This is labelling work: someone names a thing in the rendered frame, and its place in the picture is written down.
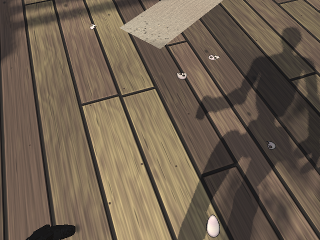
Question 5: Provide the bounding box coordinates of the left robot hand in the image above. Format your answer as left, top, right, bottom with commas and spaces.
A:
26, 224, 76, 240

